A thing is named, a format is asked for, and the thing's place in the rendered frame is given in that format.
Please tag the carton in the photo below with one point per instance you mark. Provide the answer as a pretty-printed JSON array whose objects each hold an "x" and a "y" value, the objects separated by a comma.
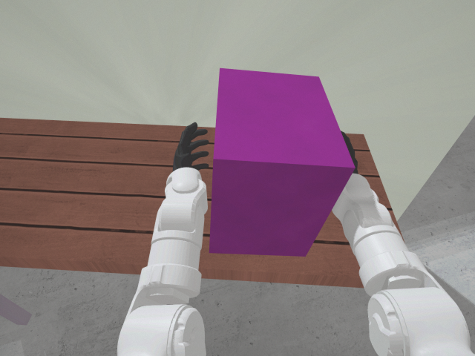
[{"x": 280, "y": 163}]

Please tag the robot right forearm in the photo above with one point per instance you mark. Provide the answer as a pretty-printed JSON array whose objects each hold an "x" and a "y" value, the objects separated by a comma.
[{"x": 384, "y": 259}]

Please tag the right robot hand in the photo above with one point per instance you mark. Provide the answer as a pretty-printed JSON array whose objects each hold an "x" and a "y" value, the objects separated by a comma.
[{"x": 351, "y": 150}]

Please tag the robot left forearm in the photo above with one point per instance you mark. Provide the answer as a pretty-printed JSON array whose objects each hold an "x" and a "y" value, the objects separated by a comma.
[{"x": 172, "y": 275}]

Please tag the table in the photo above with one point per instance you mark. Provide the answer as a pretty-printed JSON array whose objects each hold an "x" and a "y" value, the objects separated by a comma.
[{"x": 84, "y": 196}]

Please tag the left robot hand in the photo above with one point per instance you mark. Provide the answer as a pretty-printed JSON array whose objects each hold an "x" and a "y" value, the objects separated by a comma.
[{"x": 183, "y": 157}]

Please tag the robot right upper arm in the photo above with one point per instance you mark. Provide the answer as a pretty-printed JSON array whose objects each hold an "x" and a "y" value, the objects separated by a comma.
[{"x": 416, "y": 322}]

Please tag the robot left upper arm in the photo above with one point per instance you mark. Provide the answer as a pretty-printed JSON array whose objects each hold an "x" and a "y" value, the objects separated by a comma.
[{"x": 163, "y": 330}]

